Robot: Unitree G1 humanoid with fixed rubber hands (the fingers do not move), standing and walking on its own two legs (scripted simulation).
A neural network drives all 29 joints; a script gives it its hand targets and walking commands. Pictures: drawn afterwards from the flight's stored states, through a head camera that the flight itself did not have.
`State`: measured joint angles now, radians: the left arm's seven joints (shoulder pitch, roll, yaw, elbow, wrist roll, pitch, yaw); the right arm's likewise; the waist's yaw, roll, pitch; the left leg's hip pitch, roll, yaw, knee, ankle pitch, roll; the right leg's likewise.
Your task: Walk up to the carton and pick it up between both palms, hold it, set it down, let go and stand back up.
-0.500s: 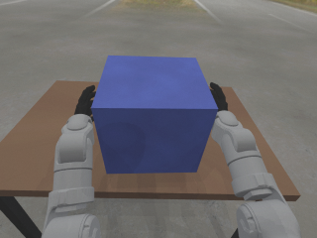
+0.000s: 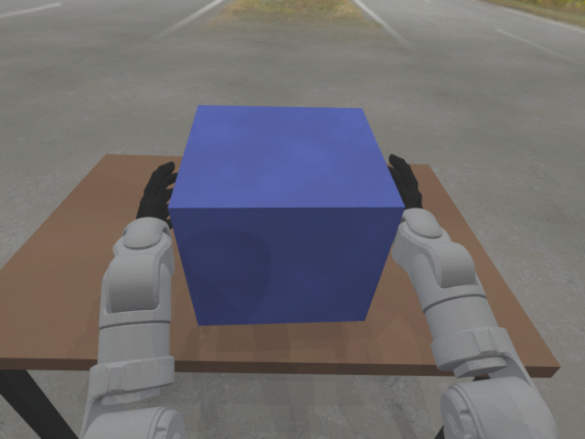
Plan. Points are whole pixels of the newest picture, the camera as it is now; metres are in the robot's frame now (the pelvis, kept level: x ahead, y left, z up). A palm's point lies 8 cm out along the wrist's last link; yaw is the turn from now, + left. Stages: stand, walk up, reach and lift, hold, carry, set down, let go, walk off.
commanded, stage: hold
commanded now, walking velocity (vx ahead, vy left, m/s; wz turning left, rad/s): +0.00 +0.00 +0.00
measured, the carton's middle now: (282, 214) +0.39 +0.01 +0.18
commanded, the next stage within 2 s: none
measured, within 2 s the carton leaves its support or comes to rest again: neither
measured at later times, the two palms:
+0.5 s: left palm (155, 223) +0.35 +0.17 +0.20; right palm (405, 213) +0.35 -0.16 +0.20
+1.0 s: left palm (156, 224) +0.35 +0.17 +0.19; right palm (404, 210) +0.36 -0.16 +0.20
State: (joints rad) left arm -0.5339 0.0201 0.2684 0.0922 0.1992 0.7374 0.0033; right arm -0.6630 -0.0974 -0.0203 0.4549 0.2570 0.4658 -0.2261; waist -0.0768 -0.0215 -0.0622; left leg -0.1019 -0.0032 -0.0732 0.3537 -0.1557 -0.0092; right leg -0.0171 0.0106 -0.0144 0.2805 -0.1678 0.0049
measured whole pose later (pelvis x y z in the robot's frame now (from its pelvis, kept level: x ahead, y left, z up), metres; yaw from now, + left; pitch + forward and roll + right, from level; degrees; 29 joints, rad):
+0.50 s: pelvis -0.01 +0.00 +0.00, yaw +0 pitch -5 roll -1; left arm -0.56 0.02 0.28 0.12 0.20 0.74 -0.01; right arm -0.68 -0.09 -0.04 0.47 0.24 0.47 -0.22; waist -0.07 -0.03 -0.06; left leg -0.11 0.00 -0.07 0.34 -0.14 -0.01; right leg -0.03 0.01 -0.01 0.29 -0.16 0.00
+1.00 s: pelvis +0.00 +0.00 +0.00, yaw +0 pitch -4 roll -1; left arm -0.54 0.04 0.25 0.09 0.18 0.74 0.01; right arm -0.68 -0.09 -0.04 0.44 0.25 0.48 -0.22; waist -0.07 -0.03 -0.07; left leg -0.14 0.00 -0.07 0.35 -0.15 -0.01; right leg -0.06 0.02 -0.01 0.29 -0.16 0.00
